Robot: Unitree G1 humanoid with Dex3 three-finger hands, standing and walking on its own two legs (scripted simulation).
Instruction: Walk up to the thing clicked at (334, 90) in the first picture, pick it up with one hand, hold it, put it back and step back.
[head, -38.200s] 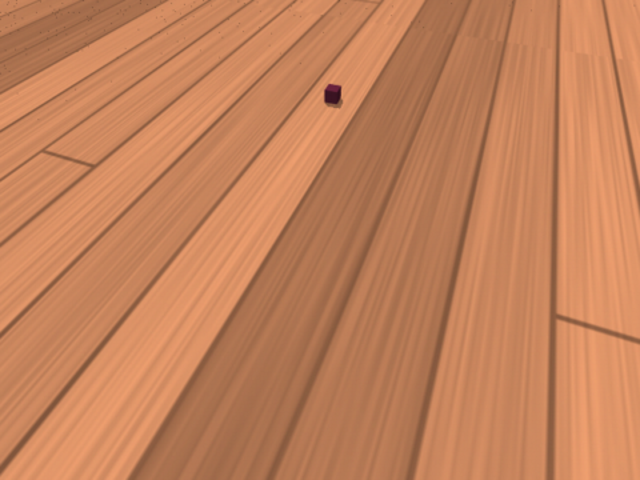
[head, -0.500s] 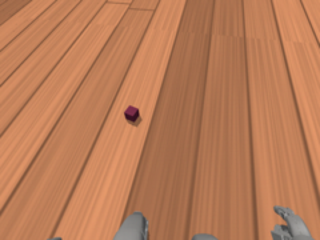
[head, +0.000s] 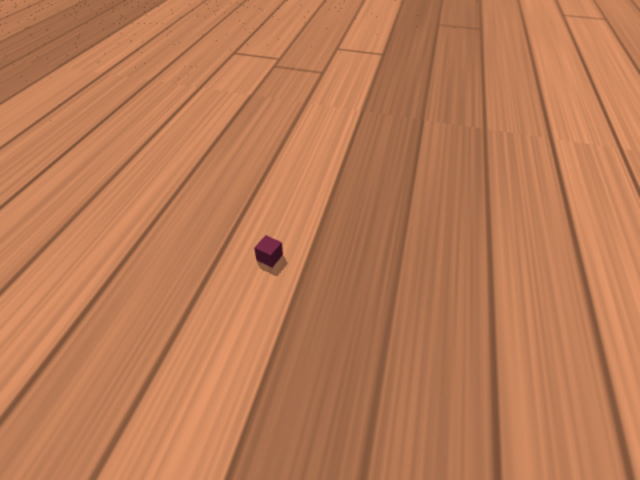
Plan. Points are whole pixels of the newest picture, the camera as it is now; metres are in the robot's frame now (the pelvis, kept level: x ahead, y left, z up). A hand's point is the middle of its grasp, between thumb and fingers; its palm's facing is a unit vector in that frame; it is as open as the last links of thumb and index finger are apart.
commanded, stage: step back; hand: left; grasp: from above
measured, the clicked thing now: (268, 251) +1.07 +0.20 -0.73
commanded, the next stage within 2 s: stand in 0.64 s
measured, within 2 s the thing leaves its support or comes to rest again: neither
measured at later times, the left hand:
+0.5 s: hand out of the picture +0.12 +0.30 -0.16, palm faces +0.04 -0.93 -0.37, open 7.4 cm
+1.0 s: hand out of the picture +0.15 +0.27 -0.14, palm faces -0.02 -0.94 -0.34, open 7.4 cm
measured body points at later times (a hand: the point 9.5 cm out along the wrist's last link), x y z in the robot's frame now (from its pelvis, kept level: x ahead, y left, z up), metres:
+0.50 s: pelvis +0.05 +0.02 -0.01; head +0.08 +0.04 +0.44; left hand +0.12 +0.34 -0.14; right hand +0.15 -0.27 -0.13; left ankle +0.09 +0.15 -0.73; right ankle +0.04 -0.12 -0.73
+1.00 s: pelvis +0.06 +0.02 +0.01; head +0.06 +0.02 +0.46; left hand +0.15 +0.32 -0.11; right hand +0.16 -0.28 -0.11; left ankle +0.09 +0.15 -0.73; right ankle +0.04 -0.12 -0.73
